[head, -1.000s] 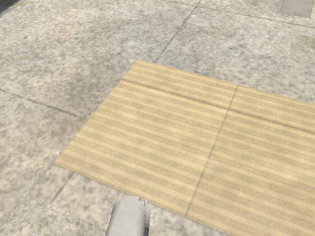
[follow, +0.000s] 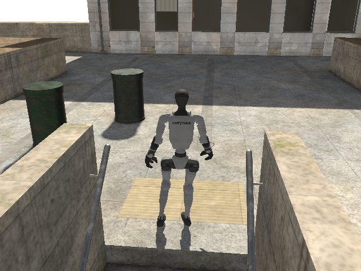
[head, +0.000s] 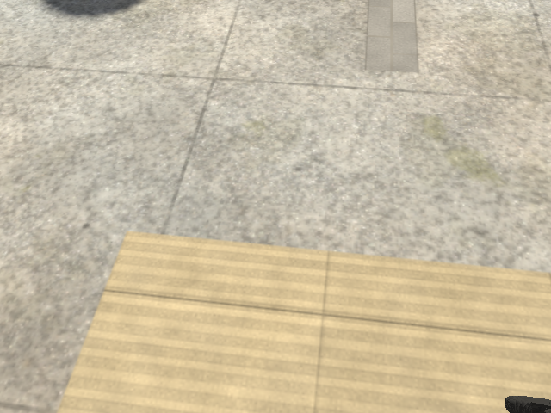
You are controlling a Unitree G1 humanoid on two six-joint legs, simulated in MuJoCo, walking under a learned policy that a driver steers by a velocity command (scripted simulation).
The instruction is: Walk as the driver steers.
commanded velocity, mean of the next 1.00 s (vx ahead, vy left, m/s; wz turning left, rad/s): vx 0.01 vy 0.00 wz -0.40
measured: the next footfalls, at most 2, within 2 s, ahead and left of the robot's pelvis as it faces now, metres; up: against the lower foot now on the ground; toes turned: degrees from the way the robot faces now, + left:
left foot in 0.18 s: +0.10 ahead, +0.15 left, +0.00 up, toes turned -12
right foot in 0.56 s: -0.01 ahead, -0.10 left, +0.00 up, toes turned -22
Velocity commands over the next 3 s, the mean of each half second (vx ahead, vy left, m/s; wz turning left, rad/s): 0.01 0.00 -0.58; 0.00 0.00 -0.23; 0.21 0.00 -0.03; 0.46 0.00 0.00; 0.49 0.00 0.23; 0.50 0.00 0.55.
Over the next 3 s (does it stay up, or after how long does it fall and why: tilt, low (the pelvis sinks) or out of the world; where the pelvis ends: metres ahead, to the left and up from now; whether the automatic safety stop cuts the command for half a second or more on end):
stays up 0.81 -0.27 0.01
